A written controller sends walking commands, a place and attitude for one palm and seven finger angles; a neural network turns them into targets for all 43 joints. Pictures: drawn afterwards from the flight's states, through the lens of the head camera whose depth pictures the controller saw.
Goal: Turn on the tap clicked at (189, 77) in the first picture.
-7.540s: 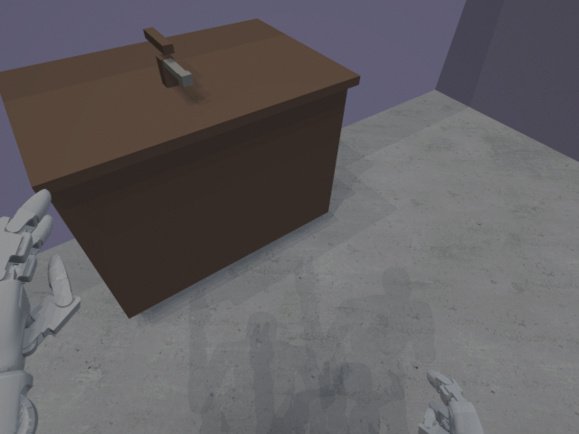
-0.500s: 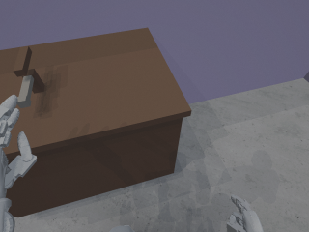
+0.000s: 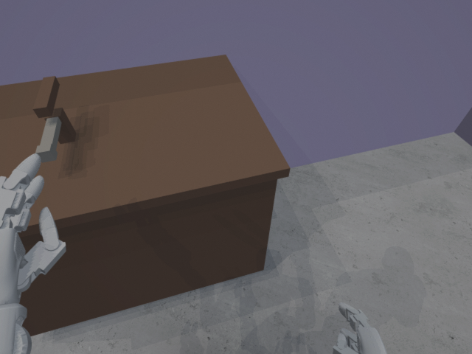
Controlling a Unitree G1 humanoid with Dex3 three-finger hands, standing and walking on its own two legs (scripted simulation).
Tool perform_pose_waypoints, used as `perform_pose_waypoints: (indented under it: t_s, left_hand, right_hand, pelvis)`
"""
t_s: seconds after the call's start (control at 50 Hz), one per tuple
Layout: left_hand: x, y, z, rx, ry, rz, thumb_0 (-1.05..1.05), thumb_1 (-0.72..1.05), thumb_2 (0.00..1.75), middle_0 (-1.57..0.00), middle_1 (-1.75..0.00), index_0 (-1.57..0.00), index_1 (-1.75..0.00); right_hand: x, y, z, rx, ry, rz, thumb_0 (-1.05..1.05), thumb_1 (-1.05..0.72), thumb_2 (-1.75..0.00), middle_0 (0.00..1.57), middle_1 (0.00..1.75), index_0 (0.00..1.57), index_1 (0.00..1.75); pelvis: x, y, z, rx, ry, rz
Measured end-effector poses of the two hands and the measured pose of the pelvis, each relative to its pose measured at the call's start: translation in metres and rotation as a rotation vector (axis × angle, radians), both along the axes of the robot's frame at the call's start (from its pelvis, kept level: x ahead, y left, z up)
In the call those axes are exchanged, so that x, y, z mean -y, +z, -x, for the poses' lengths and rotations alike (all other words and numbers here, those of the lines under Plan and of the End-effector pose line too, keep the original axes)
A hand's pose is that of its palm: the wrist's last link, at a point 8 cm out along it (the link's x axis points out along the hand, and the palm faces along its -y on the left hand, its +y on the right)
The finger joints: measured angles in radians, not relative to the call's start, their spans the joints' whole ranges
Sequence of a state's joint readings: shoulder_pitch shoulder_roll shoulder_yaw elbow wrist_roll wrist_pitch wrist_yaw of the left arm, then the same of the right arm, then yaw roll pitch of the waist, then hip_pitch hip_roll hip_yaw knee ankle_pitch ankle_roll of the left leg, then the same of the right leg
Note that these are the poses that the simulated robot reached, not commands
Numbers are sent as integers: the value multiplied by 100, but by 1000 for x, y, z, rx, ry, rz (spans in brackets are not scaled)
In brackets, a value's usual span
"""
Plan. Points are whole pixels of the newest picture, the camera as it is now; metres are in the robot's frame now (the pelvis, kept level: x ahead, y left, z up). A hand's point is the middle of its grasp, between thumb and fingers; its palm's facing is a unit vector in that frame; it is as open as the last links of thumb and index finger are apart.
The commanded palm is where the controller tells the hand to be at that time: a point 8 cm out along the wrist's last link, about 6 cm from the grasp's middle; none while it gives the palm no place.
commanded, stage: come to a stop and stand still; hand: left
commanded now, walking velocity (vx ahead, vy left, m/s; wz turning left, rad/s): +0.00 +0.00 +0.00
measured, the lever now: (46, 153) +0.47 +0.45 +0.06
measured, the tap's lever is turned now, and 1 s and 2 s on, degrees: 0 0 0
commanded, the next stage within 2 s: look again from close up in 0.90 s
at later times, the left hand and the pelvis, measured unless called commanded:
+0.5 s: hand (43, 229) +0.23 +0.27 +0.15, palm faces +0.29 -0.87 -0.40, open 7.4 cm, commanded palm +0.18 +0.31 +0.18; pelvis +0.01 +0.04 +0.01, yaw -1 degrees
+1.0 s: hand (42, 204) +0.27 +0.29 +0.17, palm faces +0.34 -0.87 -0.36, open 7.4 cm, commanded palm +0.20 +0.32 +0.18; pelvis +0.04 +0.04 +0.01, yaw -1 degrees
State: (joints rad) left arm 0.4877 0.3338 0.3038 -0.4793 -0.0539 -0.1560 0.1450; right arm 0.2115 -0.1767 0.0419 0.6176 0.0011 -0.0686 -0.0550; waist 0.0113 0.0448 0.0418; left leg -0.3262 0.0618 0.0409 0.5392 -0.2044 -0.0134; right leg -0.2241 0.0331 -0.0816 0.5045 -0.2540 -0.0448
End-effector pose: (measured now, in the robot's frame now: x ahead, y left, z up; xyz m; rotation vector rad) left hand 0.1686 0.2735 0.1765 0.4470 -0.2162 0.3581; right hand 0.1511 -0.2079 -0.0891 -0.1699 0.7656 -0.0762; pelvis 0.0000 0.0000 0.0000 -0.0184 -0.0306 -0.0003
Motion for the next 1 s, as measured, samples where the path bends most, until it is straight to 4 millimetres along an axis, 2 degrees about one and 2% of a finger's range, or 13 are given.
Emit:
perform_pose_waypoints:
  t_s: [0.1,0.18,0.24,0.28,0.32,0.42,0.48,0.6,0.7,0.84,1.0]
  left_hand:
    - [-5,-3,-4,16,-3,15,1,89,90,-21,-30,-21,-30]
    - [-9,-1,-9,25,-13,6,1,89,90,-21,-30,-21,-30]
    - [-33,23,-24,107,-24,-148,1,88,90,-22,-30,-21,-30]
    - [-50,29,-32,156,-5,-135,1,89,90,-21,-30,-21,-30]
    - [-51,26,-35,165,-16,-89,1,89,90,-21,-30,-21,-30]
    - [-34,3,-31,76,-136,-31,1,90,90,-20,-30,-20,-30]
    - [-40,-7,-30,38,-142,-36,1,89,90,-21,-30,-21,-30]
    - [-66,1,-36,102,-36,-28,1,89,90,-21,-30,-21,-30]
    - [-64,5,-47,142,-24,18,1,89,90,-21,-30,-21,-30]
    - [-55,-2,-63,61,-69,27,1,89,90,-21,-30,-21,-30]
    - [-55,2,-59,34,-61,6,1,89,90,-21,-30,-21,-30]
  right_hand:
    - [16,0,17,-36,-42,54,1,-90,-90,20,30,20,30]
    - [24,7,23,-33,-67,81,1,-90,-90,20,29,20,30]
    - [25,10,25,-43,-25,112,1,-91,-90,20,29,20,30]
    - [24,14,24,-29,-24,105,1,-91,-90,20,29,20,30]
    - [21,20,22,4,-35,94,1,-91,-90,20,29,20,30]
    - [5,33,11,70,-56,93,1,-91,-90,20,29,20,30]
    - [-8,34,0,74,-35,93,1,-91,-90,20,29,20,30]
    - [-37,33,-30,69,60,72,1,-90,-90,20,29,20,30]
    - [-53,37,-56,97,104,53,1,-90,-90,20,30,20,30]
    - [-54,45,-76,130,78,45,1,-90,-90,20,30,20,30]
    - [-36,42,-65,89,37,69,1,-90,-90,20,30,20,30]
  pelvis:
    - [-2,0,1,14,1,2]
    - [-4,3,1,6,-2,2]
    - [-3,2,6,-5,-4,8]
    - [-8,2,7,-7,-19,13]
    - [-15,4,6,-5,-28,4]
    - [-32,7,-5,-19,-36,-8]
    - [-36,6,-10,-26,-22,-11]
    - [-40,7,-22,-34,-6,-2]
    - [-44,8,-31,-39,-9,4]
    - [-46,9,-38,-43,-18,5]
    - [-42,10,-40,-40,-18,4]
